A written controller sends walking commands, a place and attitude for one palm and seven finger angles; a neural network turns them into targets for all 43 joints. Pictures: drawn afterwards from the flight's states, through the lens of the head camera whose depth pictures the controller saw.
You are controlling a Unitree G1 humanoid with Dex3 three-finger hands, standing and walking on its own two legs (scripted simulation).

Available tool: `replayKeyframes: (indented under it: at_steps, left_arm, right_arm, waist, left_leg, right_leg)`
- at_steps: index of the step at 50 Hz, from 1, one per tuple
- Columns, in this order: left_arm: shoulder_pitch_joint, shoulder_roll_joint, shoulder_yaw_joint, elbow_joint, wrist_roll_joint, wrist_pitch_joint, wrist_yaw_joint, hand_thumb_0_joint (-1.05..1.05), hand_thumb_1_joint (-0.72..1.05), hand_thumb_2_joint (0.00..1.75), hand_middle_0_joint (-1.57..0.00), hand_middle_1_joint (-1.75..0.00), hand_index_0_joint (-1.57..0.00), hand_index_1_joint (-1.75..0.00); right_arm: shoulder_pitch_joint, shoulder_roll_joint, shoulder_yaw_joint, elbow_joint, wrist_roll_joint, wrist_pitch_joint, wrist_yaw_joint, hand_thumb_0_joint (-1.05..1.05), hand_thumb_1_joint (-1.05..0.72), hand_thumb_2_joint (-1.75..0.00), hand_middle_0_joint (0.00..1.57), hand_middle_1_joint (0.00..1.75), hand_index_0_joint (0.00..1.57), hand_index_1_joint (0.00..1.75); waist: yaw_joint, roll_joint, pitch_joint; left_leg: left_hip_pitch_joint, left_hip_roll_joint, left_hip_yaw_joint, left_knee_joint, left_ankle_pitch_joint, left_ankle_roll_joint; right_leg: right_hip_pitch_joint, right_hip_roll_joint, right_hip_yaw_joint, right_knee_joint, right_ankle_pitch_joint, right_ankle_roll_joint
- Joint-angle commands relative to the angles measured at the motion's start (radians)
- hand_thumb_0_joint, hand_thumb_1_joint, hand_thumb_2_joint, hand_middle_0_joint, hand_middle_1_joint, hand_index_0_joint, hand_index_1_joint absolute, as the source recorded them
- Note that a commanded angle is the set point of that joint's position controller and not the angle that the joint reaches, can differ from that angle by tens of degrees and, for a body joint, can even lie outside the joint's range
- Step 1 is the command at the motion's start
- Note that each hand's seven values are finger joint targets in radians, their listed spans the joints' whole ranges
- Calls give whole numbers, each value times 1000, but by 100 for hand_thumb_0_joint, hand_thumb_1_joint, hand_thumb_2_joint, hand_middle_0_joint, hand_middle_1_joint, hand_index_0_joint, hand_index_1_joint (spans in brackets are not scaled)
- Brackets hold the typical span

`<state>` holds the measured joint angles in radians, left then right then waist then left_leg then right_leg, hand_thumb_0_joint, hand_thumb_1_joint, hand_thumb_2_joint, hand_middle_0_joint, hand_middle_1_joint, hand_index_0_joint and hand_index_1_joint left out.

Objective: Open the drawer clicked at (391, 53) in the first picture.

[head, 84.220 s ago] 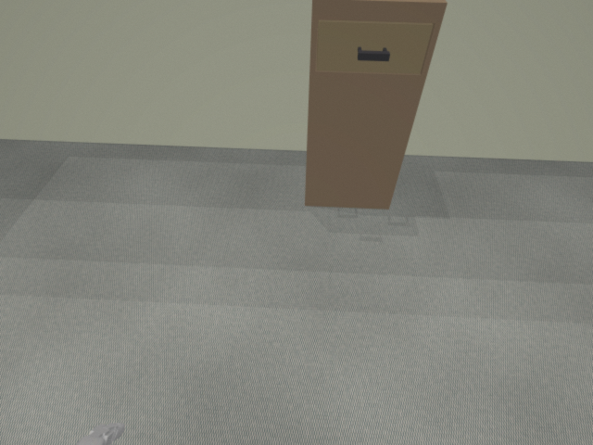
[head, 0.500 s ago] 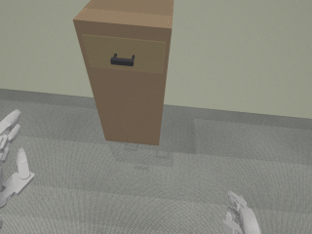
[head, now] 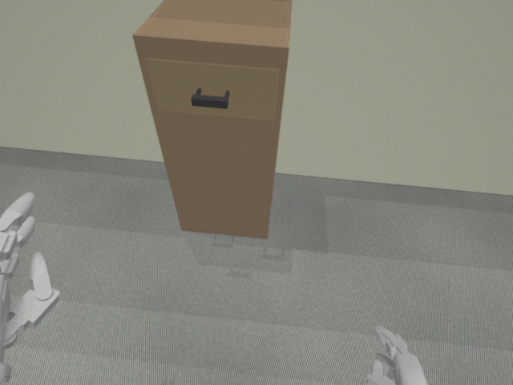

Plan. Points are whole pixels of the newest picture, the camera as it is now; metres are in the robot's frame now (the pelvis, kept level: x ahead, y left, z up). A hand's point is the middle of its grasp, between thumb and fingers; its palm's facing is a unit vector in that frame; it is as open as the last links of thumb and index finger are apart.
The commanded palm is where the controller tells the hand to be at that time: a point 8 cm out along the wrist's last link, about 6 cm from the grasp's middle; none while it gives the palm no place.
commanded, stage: let the arm hang, fingers relaxed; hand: left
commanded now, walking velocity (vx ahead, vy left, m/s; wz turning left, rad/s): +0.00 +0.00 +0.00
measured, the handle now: (211, 97) +0.85 +0.18 -0.02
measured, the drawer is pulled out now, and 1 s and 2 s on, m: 0.00 0.00 0.00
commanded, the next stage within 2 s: look to check the result in 1.12 s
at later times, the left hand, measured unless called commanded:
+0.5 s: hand out of the picture -0.02 +0.18 -0.18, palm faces -0.04 -0.98 -0.18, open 7.4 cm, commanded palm none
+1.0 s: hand out of the picture +0.09 +0.21 -0.15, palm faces -0.03 -0.94 -0.33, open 7.4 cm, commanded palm none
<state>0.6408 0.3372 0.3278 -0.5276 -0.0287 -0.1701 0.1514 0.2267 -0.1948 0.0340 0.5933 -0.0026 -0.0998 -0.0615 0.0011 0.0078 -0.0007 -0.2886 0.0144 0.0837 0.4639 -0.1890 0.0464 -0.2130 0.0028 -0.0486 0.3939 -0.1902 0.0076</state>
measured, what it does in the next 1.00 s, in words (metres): stands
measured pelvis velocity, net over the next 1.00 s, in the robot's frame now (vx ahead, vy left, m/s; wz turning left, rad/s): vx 0.01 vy -0.02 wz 0.00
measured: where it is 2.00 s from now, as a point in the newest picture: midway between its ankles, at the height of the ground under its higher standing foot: outside the picture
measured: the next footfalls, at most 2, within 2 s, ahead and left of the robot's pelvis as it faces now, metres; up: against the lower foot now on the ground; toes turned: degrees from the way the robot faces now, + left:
none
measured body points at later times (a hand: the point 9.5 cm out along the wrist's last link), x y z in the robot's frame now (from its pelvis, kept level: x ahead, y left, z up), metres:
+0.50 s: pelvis -0.01 -0.01 +0.00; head +0.02 +0.01 +0.44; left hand -0.01 +0.23 -0.17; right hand +0.00 -0.31 -0.13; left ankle +0.04 +0.08 -0.74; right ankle +0.01 -0.13 -0.74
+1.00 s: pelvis +0.01 -0.02 +0.01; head +0.03 -0.03 +0.45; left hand +0.09 +0.26 -0.12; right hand +0.07 -0.29 -0.15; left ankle +0.04 +0.08 -0.74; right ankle +0.01 -0.13 -0.74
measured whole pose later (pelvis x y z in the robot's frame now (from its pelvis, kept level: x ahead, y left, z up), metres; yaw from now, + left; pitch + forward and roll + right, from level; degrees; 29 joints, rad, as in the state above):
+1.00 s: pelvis +0.01 -0.02 +0.01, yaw +0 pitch -1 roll +0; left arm 0.14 0.29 0.00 1.09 0.01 -0.02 0.01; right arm 0.15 -0.29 0.00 1.10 -0.02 -0.01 0.01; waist -0.01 0.03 0.05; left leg -0.17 0.01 0.08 0.34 -0.15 0.02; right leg -0.14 0.00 -0.05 0.36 -0.20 -0.02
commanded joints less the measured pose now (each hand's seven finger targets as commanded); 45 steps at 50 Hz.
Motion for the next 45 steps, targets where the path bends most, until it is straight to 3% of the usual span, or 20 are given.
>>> replayKeyframes:
  at_steps: [1,2,3,5,6,9,11,12,15,18,19,22,28,35,41,45]
  left_arm:
    - [-165,55,-247,624,88,70,-117,0,90,90,-20,-30,-20,-30]
    - [-168,53,-213,657,69,141,-137,0,90,90,-20,-30,-20,-30]
    - [-175,46,-218,638,63,162,-143,0,90,90,-20,-30,-20,-30]
    - [-219,44,-223,722,70,155,-149,0,90,90,-20,-30,-20,-30]
    - [-241,62,-227,770,72,156,-151,0,90,90,-20,-30,-20,-30]
    - [-309,121,-234,953,74,156,-152,0,90,90,-20,-30,-20,-30]
    - [-354,138,-248,1060,69,160,-150,0,90,90,-20,-30,-20,-30]
    - [-376,143,-258,1108,66,161,-148,0,90,90,-20,-30,-20,-30]
    - [-386,142,-273,1232,59,160,-146,0,90,90,-20,-30,-20,-30]
    - [-370,133,-282,1343,52,157,-147,0,90,90,-20,-30,-20,-30]
    - [-366,137,-280,1371,53,155,-146,0,90,90,-20,-30,-20,-30]
    - [-363,116,-287,1452,47,154,-146,0,90,90,-20,-30,-20,-30]
    - [-386,107,-295,1550,43,151,-142,0,90,90,-20,-30,-20,-30]
    - [-427,127,-297,1590,42,145,-137,0,90,90,-20,-30,-20,-30]
    - [-461,141,-294,1590,42,142,-135,0,90,90,-20,-30,-20,-30]
    - [-482,148,-292,1585,42,137,-133,0,90,90,-20,-30,-20,-30]
  right_arm:
    - [-140,-327,-120,119,-9,-100,75,0,-90,-90,20,30,20,30]
    - [-57,-269,-110,116,1,-24,75,0,-90,-90,20,30,20,30]
    - [-43,-259,-102,88,3,-3,71,0,-90,-90,20,30,20,30]
    - [-58,-265,-95,92,-8,19,67,0,-90,-90,20,30,20,30]
    - [-69,-276,-91,92,-12,27,66,0,-90,-90,20,30,20,30]
    - [-98,-299,-93,117,-17,49,69,0,-90,-90,20,30,20,30]
    - [-95,-289,-88,149,-20,64,69,0,-90,-90,20,30,20,30]
    - [-90,-285,-86,167,-20,69,69,0,-90,-90,20,30,20,30]
    - [-81,-277,-80,220,-19,79,69,0,-90,-90,20,30,20,30]
    - [-68,-272,-79,270,-16,85,63,0,-90,-90,20,30,20,30]
    - [-59,-277,-82,281,-13,87,61,0,-90,-90,20,30,20,30]
    - [-29,-264,-80,333,-13,89,54,0,-90,-90,20,30,20,30]
    - [3,-261,-80,402,-11,92,46,0,-90,-90,20,30,20,30]
    - [-5,-261,-79,438,-11,91,49,0,-90,-90,20,30,20,30]
    - [-38,-267,-77,454,-12,87,52,0,-90,-90,20,30,20,30]
    - [-54,-269,-77,457,-11,81,53,0,-90,-90,20,30,20,30]
  waist:
    - [-53,60,48]
    - [-40,68,-36]
    - [-41,100,-19]
    - [-22,23,-74]
    - [-14,-54,-75]
    - [2,-174,-70]
    - [-7,-143,-52]
    - [-13,-99,-45]
    - [-10,57,-36]
    - [0,132,-24]
    - [2,113,-25]
    - [-2,131,-21]
    - [-10,50,43]
    - [-14,-32,41]
    - [-10,-48,45]
    - [-10,-46,6]
  left_leg:
    - [-76,111,-158,18,38,-16]
    - [3,117,-133,2,117,-22]
    - [-6,133,-141,-10,96,-11]
    - [-40,156,-189,-38,120,23]
    - [-47,155,-204,-45,112,30]
    - [-43,112,-185,-30,18,19]
    - [-12,79,-162,-13,-38,10]
    - [10,74,-161,-24,-54,6]
    - [9,90,-176,-82,-121,0]
    - [-4,100,-193,-140,-206,-4]
    - [4,104,-191,-136,-198,-4]
    - [24,107,-193,-156,-208,-8]
    - [54,112,-187,-170,-152,-9]
    - [110,111,-166,-167,-60,-7]
    - [125,112,-159,-185,-8,-8]
    - [157,116,-152,-174,79,-8]
  right_leg:
    - [-133,-99,37,80,58,-29]
    - [-132,-88,99,71,48,-28]
    - [-151,-70,72,100,-29,-19]
    - [-90,-42,58,170,-70,-30]
    - [-60,-38,62,168,-68,-33]
    - [-38,-84,119,88,-61,-53]
    - [-69,-114,165,32,-108,-68]
    - [-84,-116,174,18,-133,-73]
    - [-57,-101,158,8,-164,-68]
    - [-18,-90,142,0,-149,-66]
    - [-10,-94,137,-13,-142,-66]
    - [-2,-99,138,-42,-140,-69]
    - [-23,-111,139,-96,-133,-69]
    - [-23,-121,139,-125,-103,-64]
    - [-6,-121,139,-125,-53,-55]
    - [31,-128,134,-117,39,-53]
